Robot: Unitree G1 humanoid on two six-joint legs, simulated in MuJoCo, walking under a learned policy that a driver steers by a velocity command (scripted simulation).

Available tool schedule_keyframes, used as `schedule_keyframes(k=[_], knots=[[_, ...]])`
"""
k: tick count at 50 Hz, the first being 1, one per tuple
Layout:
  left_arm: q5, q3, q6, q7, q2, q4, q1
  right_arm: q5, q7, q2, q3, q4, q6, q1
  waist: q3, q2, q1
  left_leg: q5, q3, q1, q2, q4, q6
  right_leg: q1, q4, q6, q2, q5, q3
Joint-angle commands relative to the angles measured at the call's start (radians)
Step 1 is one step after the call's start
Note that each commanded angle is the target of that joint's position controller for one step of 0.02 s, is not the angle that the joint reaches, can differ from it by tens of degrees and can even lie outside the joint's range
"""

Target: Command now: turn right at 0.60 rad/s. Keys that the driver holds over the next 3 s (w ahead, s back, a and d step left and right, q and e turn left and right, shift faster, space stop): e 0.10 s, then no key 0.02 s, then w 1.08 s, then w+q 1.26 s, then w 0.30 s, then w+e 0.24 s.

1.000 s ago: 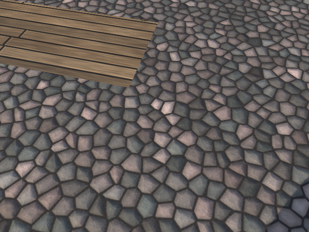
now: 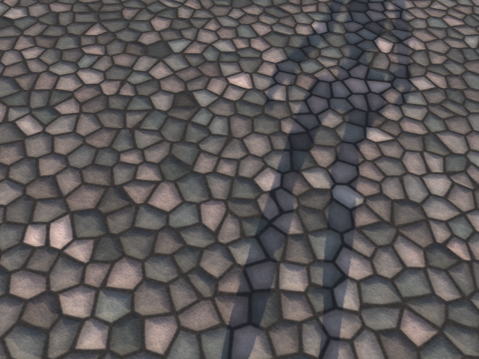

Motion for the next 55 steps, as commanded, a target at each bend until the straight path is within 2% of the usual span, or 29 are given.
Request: schedule_keyframes(k=[1,4,7,8,9,10,11,12,13,15,16,17,20,23,28,31,33,34,35,36,37,38,40,41,43,45,47,51,55], knots=[[0.001,-0.01,-0.02,-0.021,0.013,-0.123,-0.093,0.005,-0.015,-0.177,-0.045,-0.068,-0.01,-0.027,-0.102,0.225,-0.018,0.032,-0.175,0.167,0.238,-0.193,0.172,-0.004,-0.169,0.006,-0.047,-0.009,-0.03],[-0.007,-0.008,-0.026,-0.042,0.023,-0.137,-0.098,0.014,-0.005,-0.215,-0.059,-0.068,-0.008,-0.025,-0.103,0.241,-0.028,-0.007,-0.143,0.124,0.266,-0.187,0.168,0.133,-0.321,-0.032,-0.045,-0.068,-0.089],[-0.012,-0.002,-0.025,-0.055,0.016,-0.125,-0.05,0.031,0.01,-0.217,-0.061,-0.051,-0.004,-0.01,-0.103,0.227,-0.023,-0.035,-0.144,0.107,0.283,-0.137,0.154,0.265,-0.516,-0.09,-0.017,-0.072,-0.129],[-0.012,0.001,-0.025,-0.055,0.008,-0.099,0.008,0.04,0.016,-0.209,-0.056,-0.045,-0.001,-0.016,-0.107,0.208,0.003,-0.114,-0.13,0.053,0.272,-0.104,0.133,0.377,-0.62,-0.116,0.006,-0.023,-0.151],[-0.017,0.01,-0.027,-0.051,0.019,-0.062,0.083,0.04,0.025,-0.172,-0.044,-0.029,0.0,0.005,-0.114,0.169,0.025,-0.226,-0.093,-0.042,0.241,-0.039,0.096,0.526,-0.691,-0.139,0.035,-0.022,-0.158],[-0.023,0.023,-0.034,-0.043,0.054,-0.032,0.171,0.021,0.04,-0.103,-0.021,-0.03,-0.004,-0.003,-0.12,0.042,0.054,-0.346,-0.004,-0.218,0.178,0.172,0.021,0.705,-0.759,-0.178,-0.064,-0.083,0.01],[-0.018,0.047,-0.047,-0.039,0.191,-0.037,0.233,-0.011,0.058,-0.029,0.009,-0.113,-0.024,-0.069,-0.104,-0.257,0.06,-0.475,0.089,-0.572,0.022,0.564,-0.071,0.829,-0.843,-0.333,-0.359,-0.193,0.488],[0.017,0.043,-0.073,-0.046,0.186,-0.035,0.289,0.029,0.056,-0.126,-0.021,-0.122,-0.055,-0.165,-0.076,-0.161,0.145,-0.417,-0.107,-0.687,-0.007,0.668,-0.054,0.757,-0.982,-0.457,-0.44,-0.297,0.657],[0.023,0.03,-0.095,-0.046,0.148,-0.028,0.235,0.052,0.052,-0.178,-0.04,-0.124,-0.066,-0.188,0.014,-0.116,0.107,-0.308,-0.144,-0.726,0.022,0.7,-0.032,0.715,-0.985,-0.421,-0.405,-0.291,0.588],[-0.004,0.004,-0.11,-0.034,0.076,-0.042,0.114,0.012,0.041,-0.176,-0.045,-0.066,-0.072,-0.11,0.025,-0.091,0.033,-0.09,-0.16,-0.673,0.064,0.663,-0.028,0.635,-0.973,-0.329,-0.314,-0.213,0.402],[-0.003,-0.002,-0.115,-0.029,0.064,-0.045,0.08,0.005,0.041,-0.175,-0.048,-0.048,-0.074,-0.076,0.025,-0.095,0.008,-0.003,-0.16,-0.612,0.072,0.628,-0.036,0.583,-0.989,-0.303,-0.273,-0.154,0.328],[0.005,-0.003,-0.122,-0.026,0.059,-0.042,0.086,0.008,0.047,-0.159,-0.046,-0.034,-0.079,-0.063,0.017,-0.081,0.003,0.072,-0.145,-0.577,0.063,0.617,-0.042,0.565,-0.997,-0.294,-0.25,-0.075,0.283],[0.004,-0.002,-0.14,-0.022,0.064,-0.009,0.153,0.009,0.06,-0.11,-0.029,-0.031,-0.091,-0.102,-0.001,-0.014,0.021,0.212,-0.131,-0.531,0.049,0.467,-0.048,0.588,-0.986,-0.277,-0.223,0.164,0.168],[-0.003,0.001,-0.143,-0.017,0.073,0.027,0.219,0.015,0.07,-0.073,-0.011,-0.051,-0.095,-0.193,0.011,-0.038,0.06,0.306,-0.117,-0.47,0.021,0.275,-0.05,0.601,-0.986,-0.26,-0.214,0.245,0.111],[-0.009,0.003,-0.139,-0.018,0.084,0.071,0.285,0.036,0.102,-0.071,-0.002,-0.094,-0.107,-0.309,0.083,-0.05,0.098,0.28,-0.094,-0.428,-0.009,0.133,-0.023,0.638,-0.983,-0.272,-0.249,0.24,0.111],[-0.015,0.007,-0.131,-0.016,0.092,0.092,0.301,0.039,0.123,-0.078,0.001,-0.116,-0.12,-0.33,0.093,-0.068,0.09,0.163,-0.075,-0.383,-0.027,0.067,0.024,0.688,-0.931,-0.261,-0.277,0.325,0.118],[-0.018,0.012,-0.129,-0.014,0.115,0.094,0.281,0.033,0.126,-0.112,-0.014,-0.105,-0.124,-0.251,0.027,-0.099,0.034,0.087,-0.031,-0.197,-0.076,0.044,0.065,0.693,-0.833,-0.237,-0.266,0.614,0.097],[-0.018,0.009,-0.128,-0.014,0.113,0.095,0.267,0.029,0.119,-0.149,-0.034,-0.07,-0.124,-0.116,-0.06,-0.091,-0.04,0.1,-0.008,0.007,-0.107,0.031,0.099,0.659,-0.685,-0.214,-0.226,0.809,0.055],[-0.008,0.0,-0.131,-0.011,0.098,0.081,0.244,0.025,0.107,-0.201,-0.053,-0.025,-0.123,0.088,-0.19,-0.056,-0.134,0.152,-0.106,0.342,-0.018,0.071,0.159,0.476,-0.434,-0.178,-0.182,0.736,0.018],[0.0,-0.034,-0.153,-0.021,-0.01,0.059,0.368,0.013,0.101,-0.317,-0.078,0.008,-0.122,0.239,-0.407,0.231,-0.117,-0.007,-0.605,0.791,0.286,0.015,0.338,0.068,0.023,-0.095,-0.021,0.215,-0.027],[-0.011,-0.027,-0.182,-0.034,0.036,0.082,0.337,0.027,0.101,-0.238,-0.054,0.035,-0.111,0.304,-0.498,0.309,-0.143,-0.149,-0.889,0.842,0.337,-0.16,0.362,-0.062,0.153,-0.098,0.032,-0.274,0.12],[-0.039,-0.004,-0.191,-0.038,0.1,0.054,0.237,0.031,0.094,-0.2,-0.039,0.03,-0.104,0.201,-0.292,0.258,-0.128,-0.194,-0.733,0.717,0.303,-0.179,0.304,-0.181,0.213,-0.101,-0.035,-0.227,0.091],[-0.013,-0.008,-0.192,-0.028,0.08,0.025,0.115,0.022,0.089,-0.145,-0.021,0.007,-0.097,0.041,-0.081,0.093,-0.056,-0.052,-0.5,0.353,0.225,-0.231,0.249,-0.118,0.082,-0.111,-0.129,-0.07,0.026],[-0.003,-0.002,-0.177,-0.024,0.068,0.03,0.13,0.008,0.094,-0.118,-0.012,-0.002,-0.105,-0.009,-0.043,0.107,-0.008,0.012,-0.429,0.222,0.184,-0.269,0.229,-0.033,0.022,-0.113,-0.16,-0.017,0.037],[-0.002,-0.01,-0.151,-0.022,0.022,0.048,0.187,0.011,0.099,-0.116,-0.013,0.005,-0.117,-0.034,-0.036,0.141,0.035,0.089,-0.351,0.112,0.159,-0.327,0.24,0.052,-0.022,-0.104,-0.168,0.024,0.025],[0.006,-0.011,-0.142,-0.019,0.015,0.034,0.154,0.017,0.093,-0.135,-0.017,0.025,-0.126,-0.021,-0.009,0.131,0.046,0.181,-0.277,0.083,0.148,-0.359,0.246,0.026,-0.1,-0.088,-0.174,0.097,0.015],[0.013,-0.016,-0.148,-0.021,0.012,0.008,0.068,0.023,0.081,-0.15,-0.02,0.044,-0.123,0.012,0.011,0.109,0.027,0.247,-0.232,0.111,0.137,-0.366,0.235,-0.019,-0.228,-0.075,-0.176,0.219,0.006],[0.003,-0.036,-0.164,-0.042,-0.021,-0.027,-0.095,0.036,0.069,-0.18,-0.024,0.073,-0.113,0.081,0.034,0.101,-0.032,0.222,-0.151,0.126,0.099,-0.36,0.192,0.059,-0.523,-0.074,-0.124,0.419,-0.043],[-0.007,-0.036,-0.171,-0.064,0.001,-0.066,-0.199,0.046,0.069,-0.201,-0.029,0.11,-0.098,0.154,0.061,0.106,-0.067,0.199,-0.189,0.276,0.165,-0.306,0.186,0.027,-0.636,-0.096,-0.104,0.364,-0.035]])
